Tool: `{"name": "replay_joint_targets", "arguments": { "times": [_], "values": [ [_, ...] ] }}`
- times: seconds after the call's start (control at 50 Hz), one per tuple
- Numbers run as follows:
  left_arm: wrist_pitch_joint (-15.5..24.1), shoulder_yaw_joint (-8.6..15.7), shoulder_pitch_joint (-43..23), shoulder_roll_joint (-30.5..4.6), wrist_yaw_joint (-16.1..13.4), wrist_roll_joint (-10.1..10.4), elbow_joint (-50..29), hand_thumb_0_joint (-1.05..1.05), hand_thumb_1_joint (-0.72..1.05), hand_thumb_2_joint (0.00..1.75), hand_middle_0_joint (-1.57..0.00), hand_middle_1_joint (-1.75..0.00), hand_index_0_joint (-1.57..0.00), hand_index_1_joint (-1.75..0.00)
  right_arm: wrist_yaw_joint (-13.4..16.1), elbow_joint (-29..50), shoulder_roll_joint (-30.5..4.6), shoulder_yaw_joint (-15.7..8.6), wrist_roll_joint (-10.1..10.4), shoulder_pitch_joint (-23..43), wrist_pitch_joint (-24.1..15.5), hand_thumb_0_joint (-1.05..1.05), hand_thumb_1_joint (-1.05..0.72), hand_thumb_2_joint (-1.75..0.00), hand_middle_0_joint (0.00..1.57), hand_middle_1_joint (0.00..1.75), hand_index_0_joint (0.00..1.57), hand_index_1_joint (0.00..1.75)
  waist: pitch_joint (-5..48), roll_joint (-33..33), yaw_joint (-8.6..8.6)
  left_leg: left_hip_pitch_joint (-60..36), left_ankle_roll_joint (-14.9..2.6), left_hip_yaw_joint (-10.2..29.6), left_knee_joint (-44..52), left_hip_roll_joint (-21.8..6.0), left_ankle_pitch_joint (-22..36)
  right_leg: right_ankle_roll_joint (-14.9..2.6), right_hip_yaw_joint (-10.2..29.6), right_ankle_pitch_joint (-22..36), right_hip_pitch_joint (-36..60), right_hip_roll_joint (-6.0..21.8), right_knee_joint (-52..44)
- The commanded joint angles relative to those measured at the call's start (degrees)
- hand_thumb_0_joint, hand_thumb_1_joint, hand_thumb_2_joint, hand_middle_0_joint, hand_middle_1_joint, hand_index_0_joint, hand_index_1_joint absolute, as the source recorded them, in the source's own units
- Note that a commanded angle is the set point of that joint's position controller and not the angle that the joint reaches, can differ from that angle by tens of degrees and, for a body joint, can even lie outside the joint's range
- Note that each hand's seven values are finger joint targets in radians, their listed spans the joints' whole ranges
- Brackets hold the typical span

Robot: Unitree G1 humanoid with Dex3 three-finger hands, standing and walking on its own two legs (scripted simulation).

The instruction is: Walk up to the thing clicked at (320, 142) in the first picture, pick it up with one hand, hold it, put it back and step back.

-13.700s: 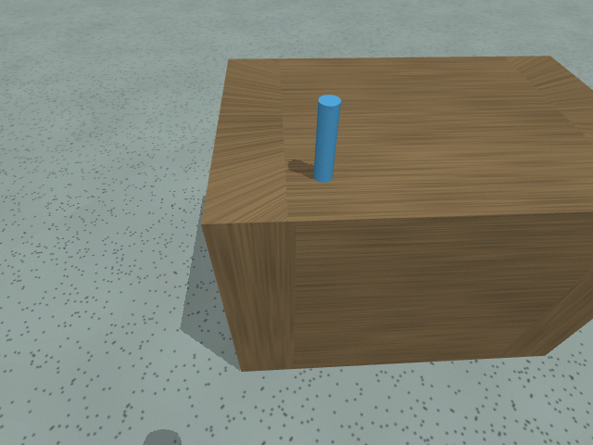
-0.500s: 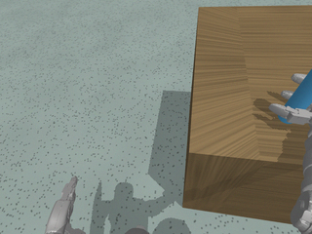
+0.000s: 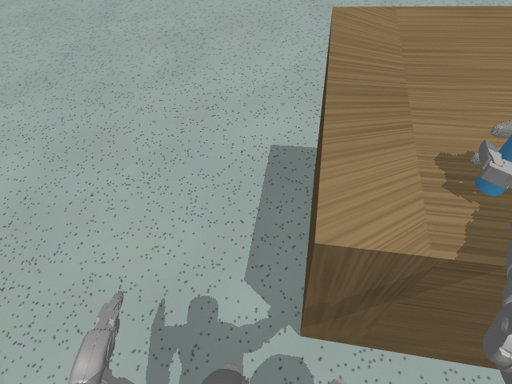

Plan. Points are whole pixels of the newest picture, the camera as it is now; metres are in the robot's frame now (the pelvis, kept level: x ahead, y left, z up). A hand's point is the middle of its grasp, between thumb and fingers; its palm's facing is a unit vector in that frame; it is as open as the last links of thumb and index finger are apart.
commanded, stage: settle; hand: right
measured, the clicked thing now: out of the picture +0.46 -0.30 +0.12
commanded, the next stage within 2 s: lift in 0.80 s
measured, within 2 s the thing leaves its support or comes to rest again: leaves its support in 0.08 s
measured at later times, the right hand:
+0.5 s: hand (504, 137) +0.47 -0.28 +0.13, palm faces +0.31 +0.95 +0.00, open 5.1 cm
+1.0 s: hand (506, 125) +0.47 -0.27 +0.15, palm faces +0.29 +0.96 +0.00, open 5.1 cm
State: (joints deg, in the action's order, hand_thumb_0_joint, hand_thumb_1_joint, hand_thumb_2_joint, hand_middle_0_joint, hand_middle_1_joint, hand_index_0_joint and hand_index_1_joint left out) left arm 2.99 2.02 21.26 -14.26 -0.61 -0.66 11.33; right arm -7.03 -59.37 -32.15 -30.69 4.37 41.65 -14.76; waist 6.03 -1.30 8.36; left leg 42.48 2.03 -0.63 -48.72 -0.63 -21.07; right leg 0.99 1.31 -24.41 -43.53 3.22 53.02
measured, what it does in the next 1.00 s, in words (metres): stands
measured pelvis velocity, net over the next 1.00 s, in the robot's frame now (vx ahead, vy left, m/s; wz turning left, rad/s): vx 0.01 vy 0.00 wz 0.00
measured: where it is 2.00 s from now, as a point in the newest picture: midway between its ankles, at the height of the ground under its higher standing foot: outside the picture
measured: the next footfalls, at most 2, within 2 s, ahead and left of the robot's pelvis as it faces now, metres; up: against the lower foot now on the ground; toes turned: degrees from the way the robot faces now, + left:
none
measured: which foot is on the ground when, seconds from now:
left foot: down 0.00-1.00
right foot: down 0.00-1.00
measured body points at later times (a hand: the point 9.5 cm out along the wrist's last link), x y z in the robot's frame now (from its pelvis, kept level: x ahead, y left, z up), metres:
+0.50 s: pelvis +0.01 +0.00 +0.02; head +0.07 -0.02 +0.46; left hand +0.16 +0.26 -0.02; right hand +0.45 -0.33 +0.13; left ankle +0.02 +0.15 -0.69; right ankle +0.01 -0.13 -0.69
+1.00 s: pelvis +0.01 +0.00 +0.03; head +0.06 -0.02 +0.47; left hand +0.16 +0.26 -0.02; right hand +0.45 -0.32 +0.15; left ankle +0.02 +0.15 -0.69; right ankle +0.01 -0.13 -0.69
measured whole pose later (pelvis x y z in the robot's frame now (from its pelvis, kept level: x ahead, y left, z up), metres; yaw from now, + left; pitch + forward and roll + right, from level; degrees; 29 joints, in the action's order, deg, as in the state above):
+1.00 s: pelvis +0.01 +0.00 +0.03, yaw +0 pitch +10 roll +2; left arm 5.1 2.1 18.1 -13.4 -2.1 0.5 20.1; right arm -5.5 -56.0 -29.0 -26.4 5.0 41.8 -8.4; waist 4.8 -0.5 6.1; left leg 30.0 2.2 0.2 -38.3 -1.0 -17.8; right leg 0.9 0.0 -21.0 -30.5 2.9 42.0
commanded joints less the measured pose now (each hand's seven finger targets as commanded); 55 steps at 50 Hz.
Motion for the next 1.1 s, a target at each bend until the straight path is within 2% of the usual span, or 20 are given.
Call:
{"name": "replay_joint_targets", "arguments": {
  "times": [0.0, 0.04, 0.1, 0.14, 0.2, 0.26, 0.32, 0.36, 0.44, 0.5, 0.56, 0.6, 0.66, 0.72, 0.78, 0.82, 0.88, 0.94, 1.0, 1.08],
  "values": [
    [3.7, 3.6, -4.7, -7.8, -1.5, 0.5, -10.4, 0.00, -0.57, 0.06, -0.07, -0.06, -0.06, -0.07, 0.8, 15.2, -15.0, 0.8, 1.8, 27.2, -4.0, 0.00, -0.75, -1.20, 1.37, 1.31, 1.36, 1.31, 25.3, 8.5, -1.11, -10.8, -2.34, -1.8, 6.2, 2.1, 13.7, -1.13, -0.4, 16.9, 17.8, -2.1, -7.9],
    [3.5, 4.1, -3.5, -9.4, -2.1, -0.1, -9.7, 0.00, -0.56, 0.06, -0.06, -0.06, -0.06, -0.06, 2.4, 19.7, -24.5, -3.0, 0.2, 32.0, -4.7, 0.00, -0.71, -1.20, 1.41, 1.33, 1.41, 1.33, 30.9, 13.4, -2.54, -14.1, -2.55, -1.8, 5.7, 2.0, 16.6, -0.65, -0.7, 20.6, 21.8, -2.3, -7.9],
    [3.5, 0.9, -0.6, -4.3, -1.4, 0.6, -3.8, 0.00, -0.56, 0.06, -0.07, -0.06, -0.06, -0.07, 1.2, 6.8, -7.5, 5.2, 1.7, 20.3, -2.0, 0.00, -0.73, -1.19, 1.38, 1.31, 1.38, 1.31, 18.1, 9.1, -0.90, -10.2, -2.65, -2.4, 7.4, 2.5, 14.4, -0.66, -0.4, 20.3, 18.5, -2.2, -9.4],
    [3.7, 7.0, -4.0, -12.7, -2.7, 0.1, -9.0, 0.00, -0.57, 0.06, -0.07, -0.06, -0.06, -0.06, 3.3, 28.0, -27.6, -3.7, 0.9, 37.4, -4.7, 0.00, -0.74, -1.20, 1.42, 1.33, 1.41, 1.33, 32.3, 14.8, -2.63, -15.4, -2.60, -1.2, 7.0, 1.7, 19.0, -0.64, -1.0, 24.1, 24.5, -2.2, -8.5],
    [3.4, 4.2, 1.8, -6.8, -1.6, 0.3, -0.1, 0.00, -0.55, 0.06, -0.07, -0.06, -0.06, -0.06, 1.5, 11.3, -9.1, 5.2, 1.7, 24.5, -1.4, 0.00, -0.75, -1.25, 1.40, 1.36, 1.40, 1.36, 18.0, 10.4, -0.46, -12.5, -2.58, -1.8, 8.1, 2.0, 17.7, -0.93, -1.0, 21.8, 19.7, -2.6, -10.0],
    [4.0, 6.9, -4.2, -12.1, -2.9, 0.4, -6.6, 0.00, -0.56, 0.06, -0.06, -0.06, -0.06, -0.06, 3.1, 21.5, -24.2, -2.3, 0.7, 32.6, -2.7, 0.00, -0.75, -1.23, 1.43, 1.36, 1.43, 1.36, 29.2, 10.6, -2.10, -17.5, -2.28, -1.5, 8.1, 1.7, 20.4, -0.93, -1.2, 24.1, 23.8, -2.3, -9.6],
    [4.1, 2.4, -0.6, -5.0, -1.5, 1.0, -0.5, 0.00, -0.56, 0.06, -0.06, -0.06, -0.06, -0.06, 1.0, 8.8, -6.8, 6.1, 2.4, 23.4, -0.1, 0.00, -0.76, -1.26, 1.41, 1.37, 1.41, 1.37, 16.8, 8.0, -0.75, -13.1, -2.33, -2.2, 9.6, 2.1, 16.9, -0.90, -0.9, 21.5, 20.6, -2.3, -11.4],
    [4.8, 5.0, -8.7, -10.5, -2.4, 1.0, -9.3, 0.00, -0.57, 0.06, -0.06, -0.05, -0.06, -0.06, 2.1, 21.2, -21.8, -1.2, 1.4, 30.8, -2.0, 0.00, -0.78, -1.25, 1.43, 1.37, 1.42, 1.37, 29.9, 8.7, -3.10, -18.2, -2.09, -1.6, 8.8, 1.6, 20.7, -0.86, -1.0, 25.5, 24.4, -2.1, -10.8],
    [4.2, 4.6, -0.5, -6.9, -1.6, 1.0, 0.6, 0.00, -0.57, 0.06, -0.06, -0.06, -0.06, -0.06, 0.8, 11.2, -10.2, 4.6, 2.2, 24.6, -0.1, 0.00, -0.79, -1.31, 1.41, 1.41, 1.41, 1.41, 19.3, 8.3, -1.00, -15.0, -2.05, -1.7, 10.0, 1.7, 21.0, -0.96, -1.4, 26.6, 23.5, -2.4, -11.1],
    [4.5, 5.5, -3.3, -9.5, -2.2, 0.7, -3.0, 0.00, -0.56, 0.06, -0.06, -0.05, -0.05, -0.06, 2.7, 22.0, -21.8, -0.8, 1.0, 33.2, -1.4, 0.00, -0.79, -1.33, 1.44, 1.43, 1.44, 1.43, 28.0, 11.9, -3.15, -20.0, -1.97, -1.2, 9.5, 1.2, 23.6, -0.97, -1.9, 27.2, 26.3, -2.8, -10.9],
    [4.8, 2.5, -4.5, -5.5, -1.6, 1.3, -2.2, 0.00, -0.56, 0.06, -0.06, -0.05, -0.05, -0.06, 1.4, 11.2, -9.4, 5.0, 2.0, 24.6, 0.3, 0.00, -0.81, -1.30, 1.39, 1.39, 1.39, 1.39, 19.2, 6.3, -1.48, -16.8, -1.94, -1.6, 10.9, 1.8, 20.7, -1.12, -1.5, 25.1, 23.0, -2.4, -12.2],
    [5.0, 5.3, -7.2, -10.4, -2.5, 1.0, -6.5, 0.00, -0.56, 0.06, -0.06, -0.05, -0.06, -0.06, 2.9, 27.3, -23.7, -1.4, 1.4, 36.3, -1.7, 0.00, -0.82, -1.31, 1.43, 1.41, 1.43, 1.41, 30.1, 11.8, -3.87, -21.5, -2.15, -1.2, 10.2, 1.3, 22.6, -0.75, -1.7, 26.9, 27.1, -2.4, -12.2],
    [4.5, 2.0, -1.3, -4.4, -1.5, 1.3, 2.7, 0.00, -0.55, 0.05, -0.06, -0.06, -0.06, -0.06, 0.9, 10.1, -7.3, 6.3, 2.5, 23.3, 1.3, 0.00, -0.83, -1.34, 1.42, 1.43, 1.42, 1.43, 14.5, 7.4, -1.89, -17.0, -2.15, -1.8, 12.1, 1.8, 18.1, -0.97, -1.6, 21.0, 21.3, -2.5, -14.2],
    [5.1, 5.8, -5.0, -10.7, -2.7, 0.7, -3.6, 0.00, -0.56, 0.06, -0.06, -0.05, -0.05, -0.06, 2.7, 26.1, -22.9, -0.7, 1.4, 35.7, -0.7, 0.00, -0.85, -1.37, 1.47, 1.47, 1.47, 1.47, 30.2, 13.1, -3.64, -21.1, -2.23, -1.5, 11.0, 1.7, 22.3, -0.37, -1.6, 28.3, 30.0, -2.0, -13.1],
    [4.9, 2.8, -2.0, -4.9, -1.8, 1.3, 2.9, 0.00, -0.56, 0.06, -0.06, -0.05, -0.05, -0.06, 1.0, 6.9, -5.6, 6.7, 2.6, 21.7, 2.3, 0.00, -0.87, -1.38, 1.41, 1.45, 1.41, 1.45, 13.9, 4.7, -1.35, -16.6, -1.92, -2.2, 12.9, 2.0, 18.4, -0.95, -1.4, 22.9, 23.1, -2.0, -14.5],
    [5.7, 8.0, -8.9, -12.9, -3.2, 1.1, -5.1, 0.00, -0.57, 0.06, -0.06, -0.05, -0.05, -0.06, 2.7, 30.7, -23.6, -1.0, 2.2, 39.1, -1.0, 0.00, -0.88, -1.36, 1.44, 1.44, 1.44, 1.45, 31.3, 10.1, -3.02, -22.8, -1.91, -0.9, 11.9, 1.3, 23.1, -0.93, -1.8, 26.6, 29.1, -2.0, -13.8],
    [5.5, 2.2, -3.4, -5.0, -2.0, 1.3, 0.5, 0.00, -0.56, 0.06, -0.06, -0.05, -0.05, -0.06, 1.0, 12.4, -7.2, 6.8, 2.5, 26.2, 2.1, 0.00, -0.87, -1.40, 1.42, 1.47, 1.42, 1.47, 17.5, 6.0, -1.87, -18.8, -2.07, -2.1, 13.0, 2.1, 20.0, -0.75, -1.3, 24.6, 25.3, -2.0, -15.2],
    [6.0, 8.5, -8.3, -13.6, -3.4, 1.0, -4.7, 0.00, -0.55, 0.05, -0.07, -0.06, -0.07, -0.06, 2.4, 28.4, -23.0, -0.7, 2.0, 36.3, -0.3, 0.00, -0.85, -1.32, 1.38, 1.38, 1.38, 1.38, 31.7, 10.9, -3.62, -23.5, -2.02, -1.3, 12.6, 1.5, 23.6, -0.65, -1.8, 28.7, 31.9, -1.9, -14.7],
    [5.5, 2.5, -1.3, -4.1, -1.8, 1.3, 3.7, 0.00, -0.55, 0.05, -0.06, -0.07, -0.07, -0.07, 1.2, 14.2, -5.2, 7.4, 3.1, 24.0, 2.4, 0.00, -0.82, -1.30, 1.37, 1.37, 1.37, 1.37, 15.8, 8.7, -2.94, -20.3, -2.28, -2.2, 14.1, 2.1, 20.0, -0.37, -1.7, 26.0, 26.6, -2.1, -16.5],
    [5.6, 4.4, -3.5, -7.1, -2.5, 0.8, 4.1, 0.00, -0.55, 0.05, -0.06, -0.06, -0.07, -0.06, 3.5, 25.0, -15.4, 2.2, 1.9, 27.9, 1.8, 0.00, -0.82, -1.31, 1.41, 1.40, 1.41, 1.40, 23.2, 13.6, -5.48, -24.1, -2.38, -1.7, 14.1, 1.5, 22.3, -0.48, -2.4, 27.1, 29.8, -2.6, -16.7]
  ]
}}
